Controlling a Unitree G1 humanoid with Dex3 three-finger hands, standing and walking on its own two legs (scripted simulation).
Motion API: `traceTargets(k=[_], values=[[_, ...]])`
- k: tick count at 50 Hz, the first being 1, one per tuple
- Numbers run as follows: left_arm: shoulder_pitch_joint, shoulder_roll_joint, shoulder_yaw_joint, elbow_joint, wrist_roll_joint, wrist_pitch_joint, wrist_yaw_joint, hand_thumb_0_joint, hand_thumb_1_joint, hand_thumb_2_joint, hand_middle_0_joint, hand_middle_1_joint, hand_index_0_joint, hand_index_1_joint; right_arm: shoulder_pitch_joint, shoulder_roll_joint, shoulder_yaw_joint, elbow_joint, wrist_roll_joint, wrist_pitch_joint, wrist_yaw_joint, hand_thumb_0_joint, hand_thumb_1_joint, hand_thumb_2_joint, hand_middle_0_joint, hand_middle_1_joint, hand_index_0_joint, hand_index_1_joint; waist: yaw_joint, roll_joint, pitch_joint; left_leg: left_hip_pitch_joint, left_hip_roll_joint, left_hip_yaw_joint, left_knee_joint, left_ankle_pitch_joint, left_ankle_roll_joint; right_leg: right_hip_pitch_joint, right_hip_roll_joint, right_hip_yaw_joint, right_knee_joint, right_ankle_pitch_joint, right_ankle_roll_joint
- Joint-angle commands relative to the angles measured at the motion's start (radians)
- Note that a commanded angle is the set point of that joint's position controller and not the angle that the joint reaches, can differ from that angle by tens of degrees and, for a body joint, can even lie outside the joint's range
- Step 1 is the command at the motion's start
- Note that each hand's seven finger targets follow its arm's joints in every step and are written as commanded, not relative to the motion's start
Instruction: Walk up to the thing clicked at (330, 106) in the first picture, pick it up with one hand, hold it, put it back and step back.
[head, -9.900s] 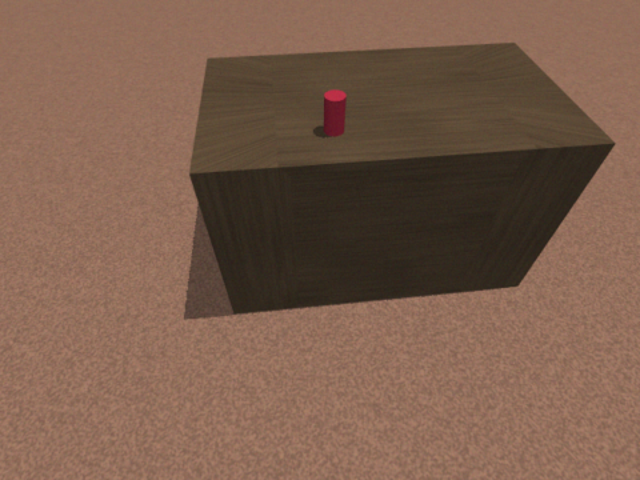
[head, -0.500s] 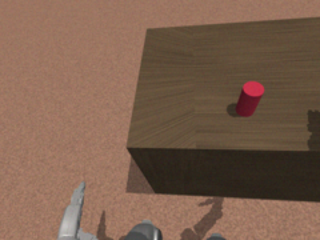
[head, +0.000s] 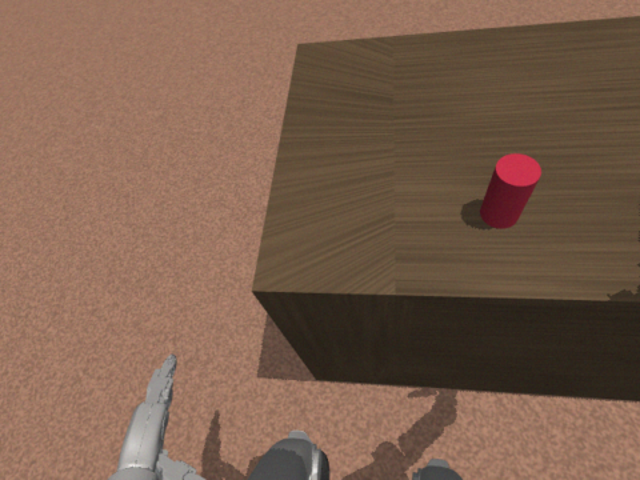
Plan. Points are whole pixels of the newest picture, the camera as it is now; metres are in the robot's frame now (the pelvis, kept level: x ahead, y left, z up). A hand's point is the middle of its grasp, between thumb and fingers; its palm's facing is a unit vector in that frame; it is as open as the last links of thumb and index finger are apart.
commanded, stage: go down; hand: right
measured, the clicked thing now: (507, 193) +0.51 -0.18 -0.02
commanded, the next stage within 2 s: approach in 0.84 s
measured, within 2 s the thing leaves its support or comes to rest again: neither
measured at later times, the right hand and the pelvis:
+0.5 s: hand out of the picture +0.44 -0.37 +0.11, palm faces +0.18 +0.98 -0.01, open 17.6 cm; pelvis -0.01 +0.00 -0.01, yaw +0 degrees
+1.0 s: hand out of the picture +0.43 -0.36 +0.10, palm faces +0.18 +0.98 -0.01, open 17.6 cm; pelvis -0.01 +0.00 -0.01, yaw +0 degrees
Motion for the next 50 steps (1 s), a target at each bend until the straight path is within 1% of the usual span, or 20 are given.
traceTargets(k=[1, 4, 6, 10, 12, 13, 14, 18, 20, 22, 24, 27, 31, 33, 36, 41, 42, 45, 47, 50], values=[[0.037, 0.187, 0.105, -0.122, -0.001, -0.050, 0.012, 0.000, -0.571, 0.072, -0.052, -0.052, -0.043, -0.061, -0.370, -0.408, -0.051, -0.217, 0.023, -0.063, 0.012, 0.000, 0.579, -0.054, 0.047, 0.053, 0.048, 0.053, -0.013, -0.298, -0.453, 0.217, -0.039, -0.023, -0.037, 0.260, 0.050, 0.276, 0.029, 0.014, -0.104, 0.543, 0.000], [0.019, 0.193, 0.108, -0.124, 0.002, -0.049, 0.012, 0.000, -0.573, 0.072, -0.053, -0.052, -0.045, -0.061, -0.394, -0.404, -0.048, -0.196, 0.016, -0.064, 0.009, 0.000, 0.568, -0.058, 0.048, 0.054, 0.050, 0.054, -0.015, -0.303, -0.460, 0.187, -0.044, -0.018, -0.029, 0.252, 0.052, 0.289, 0.020, 0.021, -0.091, 0.585, 0.005], [0.029, 0.179, 0.101, -0.105, 0.003, -0.045, 0.006, 0.000, -0.572, 0.070, -0.054, -0.052, -0.046, -0.061, -0.383, -0.404, -0.045, -0.172, 0.009, -0.062, 0.006, 0.000, 0.573, -0.058, 0.047, 0.055, 0.049, 0.054, -0.019, -0.298, -0.416, 0.173, -0.044, -0.018, -0.027, 0.228, 0.053, 0.243, 0.022, 0.021, -0.092, 0.544, 0.003], [0.009, 0.175, 0.083, -0.195, 0.000, -0.044, 0.006, 0.000, -0.567, 0.066, -0.055, -0.053, -0.048, -0.060, -0.360, -0.391, -0.039, -0.185, 0.000, -0.057, 0.002, 0.000, 0.557, -0.060, 0.048, 0.054, 0.049, 0.054, -0.019, -0.268, -0.489, 0.265, -0.041, -0.021, -0.034, 0.258, 0.050, 0.240, 0.032, 0.009, -0.103, 0.489, -0.005], [0.058, 0.174, 0.082, -0.148, -0.005, -0.033, 0.003, 0.000, -0.564, 0.067, -0.053, -0.053, -0.047, -0.060, -0.308, -0.393, -0.047, -0.125, 0.006, -0.044, 0.003, 0.000, 0.563, -0.055, 0.050, 0.053, 0.051, 0.053, -0.020, -0.257, -0.431, 0.238, -0.047, -0.012, -0.034, 0.247, 0.051, 0.215, 0.030, 0.018, -0.109, 0.506, -0.002], [0.037, 0.201, 0.105, -0.192, -0.004, -0.036, 0.005, 0.000, -0.562, 0.064, -0.052, -0.054, -0.048, -0.059, -0.350, -0.435, -0.074, -0.184, 0.010, -0.049, 0.002, 0.000, 0.562, -0.050, 0.052, 0.052, 0.052, 0.051, -0.023, -0.263, -0.477, 0.262, -0.042, -0.018, -0.039, 0.262, 0.049, 0.231, 0.031, 0.014, -0.107, 0.494, -0.005], [0.023, 0.221, 0.127, -0.211, -0.004, -0.037, 0.010, 0.000, -0.561, 0.062, -0.054, -0.053, -0.049, -0.058, -0.366, -0.445, -0.077, -0.186, 0.008, -0.046, -0.001, 0.000, 0.546, -0.051, 0.055, 0.051, 0.054, 0.051, -0.014, -0.249, -0.476, 0.257, -0.044, -0.016, -0.041, 0.251, 0.048, 0.234, 0.029, 0.015, -0.112, 0.475, -0.007], [0.007, 0.170, 0.090, -0.179, -0.004, -0.039, 0.000, 0.000, -0.555, 0.057, -0.055, -0.053, -0.052, -0.057, -0.377, -0.393, -0.040, -0.139, -0.001, -0.058, -0.016, 0.000, 0.584, -0.055, 0.047, 0.055, 0.050, 0.055, -0.008, -0.209, -0.338, 0.205, -0.040, -0.024, -0.046, 0.148, 0.048, 0.126, 0.034, 0.009, -0.121, 0.293, -0.022], [-0.004, 0.181, 0.103, -0.231, -0.004, -0.043, 0.000, 0.000, -0.557, 0.057, -0.054, -0.051, -0.050, -0.055, -0.383, -0.396, -0.038, -0.166, -0.012, -0.060, -0.023, 0.000, 0.587, -0.057, 0.045, 0.056, 0.049, 0.056, -0.005, -0.216, -0.391, 0.211, -0.041, -0.026, -0.040, 0.146, 0.048, 0.145, 0.033, 0.009, -0.122, 0.288, -0.022], [0.038, 0.163, 0.084, -0.209, -0.001, -0.039, -0.005, 0.000, -0.557, 0.058, -0.054, -0.052, -0.050, -0.055, -0.351, -0.395, -0.035, -0.155, -0.014, -0.058, -0.017, 0.000, 0.591, -0.056, 0.044, 0.055, 0.049, 0.055, -0.021, -0.257, -0.396, 0.198, -0.043, -0.022, -0.028, 0.161, 0.051, 0.174, 0.033, 0.008, -0.118, 0.340, -0.012], [0.072, 0.179, 0.107, -0.182, -0.003, -0.035, -0.006, 0.000, -0.556, 0.057, -0.054, -0.052, -0.050, -0.056, -0.339, -0.400, -0.046, -0.182, -0.001, -0.060, -0.007, 0.000, 0.593, -0.054, 0.044, 0.055, 0.048, 0.055, -0.018, -0.287, -0.460, 0.204, -0.043, -0.020, -0.013, 0.223, 0.051, 0.227, 0.030, 0.013, -0.096, 0.459, -0.005], [0.061, 0.202, 0.124, -0.194, -0.004, -0.037, -0.003, 0.000, -0.555, 0.058, -0.054, -0.053, -0.051, -0.056, -0.403, -0.432, -0.064, -0.272, 0.013, -0.065, 0.002, 0.000, 0.571, -0.054, 0.049, 0.053, 0.051, 0.053, -0.017, -0.308, -0.523, 0.238, -0.037, -0.028, -0.003, 0.274, 0.050, 0.245, 0.036, 0.008, -0.078, 0.495, -0.005], [0.042, 0.171, 0.097, -0.134, -0.007, -0.031, -0.004, 0.000, -0.568, 0.069, -0.054, -0.052, -0.047, -0.060, -0.346, -0.371, -0.042, -0.189, 0.016, -0.057, -0.008, 0.000, 0.558, -0.061, 0.048, 0.054, 0.050, 0.054, -0.020, -0.286, -0.411, 0.162, -0.045, -0.013, -0.013, 0.190, 0.053, 0.211, 0.026, 0.022, -0.094, 0.467, -0.002], [-0.015, 0.182, 0.104, -0.207, -0.006, -0.038, 0.002, 0.000, -0.565, 0.064, -0.053, -0.049, -0.046, -0.057, -0.390, -0.384, -0.035, -0.233, 0.005, -0.060, -0.014, 0.000, 0.557, -0.056, 0.051, 0.053, 0.053, 0.053, -0.013, -0.291, -0.465, 0.166, -0.046, -0.015, -0.013, 0.198, 0.055, 0.255, 0.019, 0.024, -0.093, 0.491, -0.001], [0.061, 0.176, 0.094, -0.142, -0.002, -0.025, -0.001, 0.000, -0.566, 0.064, -0.054, -0.050, -0.047, -0.058, -0.347, -0.372, -0.028, -0.192, 0.004, -0.050, -0.012, 0.000, 0.541, -0.059, 0.053, 0.052, 0.053, 0.052, -0.019, -0.310, -0.422, 0.156, -0.052, -0.004, -0.022, 0.189, 0.056, 0.265, 0.017, 0.030, -0.103, 0.538, 0.012], [0.034, 0.222, 0.146, -0.215, -0.005, -0.028, 0.001, 0.000, -0.553, 0.054, -0.055, -0.051, -0.052, -0.055, -0.362, -0.407, -0.056, -0.204, 0.009, -0.057, -0.014, 0.000, 0.551, -0.059, 0.051, 0.054, 0.053, 0.054, 0.000, -0.248, -0.438, 0.217, -0.045, -0.013, -0.024, 0.218, 0.051, 0.224, 0.027, 0.017, -0.103, 0.457, -0.004], [0.048, 0.188, 0.111, -0.192, -0.007, -0.026, -0.004, 0.000, -0.554, 0.056, -0.056, -0.052, -0.052, -0.056, -0.340, -0.394, -0.058, -0.177, 0.010, -0.055, -0.016, 0.000, 0.557, -0.059, 0.049, 0.054, 0.051, 0.054, -0.016, -0.227, -0.395, 0.229, -0.041, -0.016, -0.029, 0.206, 0.049, 0.173, 0.035, 0.011, -0.104, 0.415, -0.011], [0.056, 0.158, 0.086, -0.193, -0.006, -0.030, -0.009, 0.000, -0.551, 0.053, -0.055, -0.052, -0.052, -0.054, -0.323, -0.387, -0.059, -0.152, 0.007, -0.063, -0.016, 0.000, 0.571, -0.059, 0.047, 0.055, 0.050, 0.055, -0.016, -0.222, -0.371, 0.217, -0.040, -0.021, -0.027, 0.183, 0.048, 0.136, 0.036, 0.010, -0.107, 0.362, -0.015], [0.048, 0.183, 0.115, -0.220, -0.004, -0.033, -0.008, 0.000, -0.582, 0.063, -0.052, -0.036, -0.035, -0.052, -0.337, -0.383, -0.046, -0.176, 0.001, -0.065, -0.012, 0.000, 0.611, -0.051, 0.024, 0.061, 0.042, 0.060, -0.009, -0.237, -0.394, 0.209, -0.040, -0.023, -0.024, 0.175, 0.048, 0.155, 0.036, 0.009, -0.108, 0.343, -0.014], [0.057, 0.166, 0.096, -0.229, -0.008, -0.035, -0.007, 0.000, -0.561, 0.047, -0.058, -0.051, -0.051, -0.057, -0.374, -0.356, -0.028, -0.233, 0.008, -0.068, -0.006, 0.000, 0.576, -0.051, 0.042, 0.049, 0.046, 0.048, -0.007, -0.259, -0.446, 0.225, -0.038, -0.028, -0.026, 0.186, 0.046, 0.191, 0.037, 0.003, -0.103, 0.347, -0.015]])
